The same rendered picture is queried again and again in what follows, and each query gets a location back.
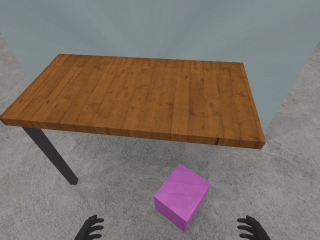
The table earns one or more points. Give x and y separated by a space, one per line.
191 101

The carton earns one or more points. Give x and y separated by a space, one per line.
180 196

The right robot hand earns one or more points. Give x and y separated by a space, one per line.
256 229

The left robot hand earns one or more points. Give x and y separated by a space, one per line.
86 229

